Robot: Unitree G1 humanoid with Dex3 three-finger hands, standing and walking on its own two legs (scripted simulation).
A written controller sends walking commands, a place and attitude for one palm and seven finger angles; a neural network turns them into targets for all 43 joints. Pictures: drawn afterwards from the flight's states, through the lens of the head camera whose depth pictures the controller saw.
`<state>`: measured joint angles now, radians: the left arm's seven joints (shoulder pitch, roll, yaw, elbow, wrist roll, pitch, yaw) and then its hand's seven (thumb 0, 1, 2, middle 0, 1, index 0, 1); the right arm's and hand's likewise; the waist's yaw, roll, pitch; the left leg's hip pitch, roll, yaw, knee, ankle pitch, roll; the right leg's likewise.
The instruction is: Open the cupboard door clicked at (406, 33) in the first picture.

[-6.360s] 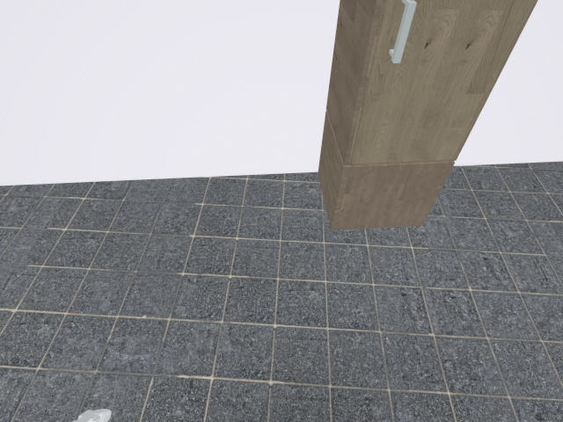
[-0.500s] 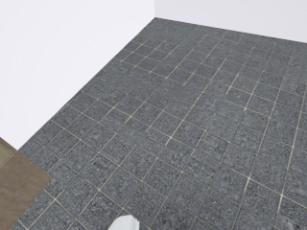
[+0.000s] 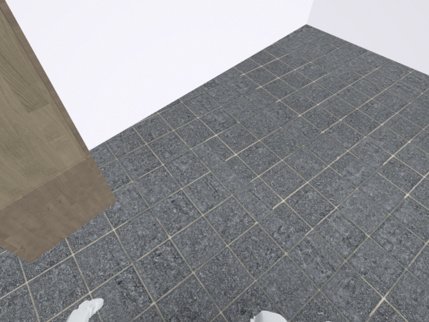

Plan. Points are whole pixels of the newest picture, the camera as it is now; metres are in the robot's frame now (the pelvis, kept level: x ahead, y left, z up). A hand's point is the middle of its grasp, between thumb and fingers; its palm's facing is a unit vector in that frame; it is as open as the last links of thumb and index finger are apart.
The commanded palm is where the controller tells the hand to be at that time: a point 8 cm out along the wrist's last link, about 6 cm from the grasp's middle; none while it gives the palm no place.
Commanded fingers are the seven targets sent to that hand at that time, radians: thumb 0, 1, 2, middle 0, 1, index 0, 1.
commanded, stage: turn to face it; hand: left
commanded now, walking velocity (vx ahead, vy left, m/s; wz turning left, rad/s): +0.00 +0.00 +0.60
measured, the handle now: out of the picture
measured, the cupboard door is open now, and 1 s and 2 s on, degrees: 0 0 0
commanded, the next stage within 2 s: take the last steps up to it in 1.24 s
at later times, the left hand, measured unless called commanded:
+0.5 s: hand out of the picture -0.03 +0.17 -0.15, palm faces +0.33 -0.90 -0.27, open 7.4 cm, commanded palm none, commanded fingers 0.00 0.90 0.90 -0.20 -0.30 -0.20 -0.30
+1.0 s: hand out of the picture -0.07 +0.23 -0.15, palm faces +0.57 -0.78 -0.26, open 7.4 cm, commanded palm none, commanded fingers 0.00 0.90 0.90 -0.20 -0.30 -0.20 -0.30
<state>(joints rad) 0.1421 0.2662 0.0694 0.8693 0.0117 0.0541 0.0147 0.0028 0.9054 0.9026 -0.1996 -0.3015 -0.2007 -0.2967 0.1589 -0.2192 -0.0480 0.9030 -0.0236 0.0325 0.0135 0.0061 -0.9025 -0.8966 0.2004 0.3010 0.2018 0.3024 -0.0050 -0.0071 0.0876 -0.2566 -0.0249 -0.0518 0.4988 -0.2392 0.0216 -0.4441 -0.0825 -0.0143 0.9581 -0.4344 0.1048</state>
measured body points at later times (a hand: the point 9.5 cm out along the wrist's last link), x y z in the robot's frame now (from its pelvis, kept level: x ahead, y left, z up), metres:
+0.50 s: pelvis -0.02 -0.04 +0.00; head +0.01 -0.05 +0.45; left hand -0.04 +0.22 -0.13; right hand +0.12 -0.28 -0.15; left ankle -0.07 +0.10 -0.68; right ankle +0.02 -0.14 -0.74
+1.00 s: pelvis -0.04 -0.01 +0.00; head -0.02 +0.01 +0.45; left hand -0.10 +0.27 -0.13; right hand +0.16 -0.17 -0.14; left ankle -0.08 +0.08 -0.74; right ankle +0.03 -0.14 -0.69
